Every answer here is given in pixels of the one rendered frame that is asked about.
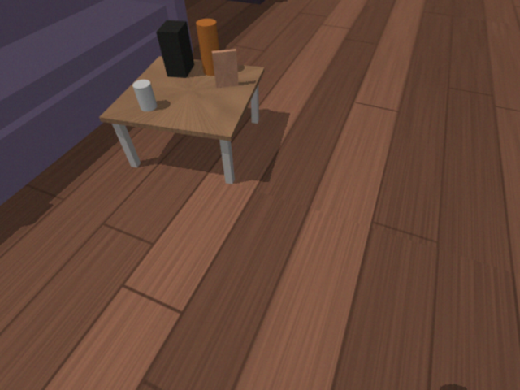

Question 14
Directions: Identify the coffee table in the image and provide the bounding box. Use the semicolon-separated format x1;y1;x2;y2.
99;56;264;184

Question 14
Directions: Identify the sofa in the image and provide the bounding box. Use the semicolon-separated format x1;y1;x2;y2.
0;0;193;205

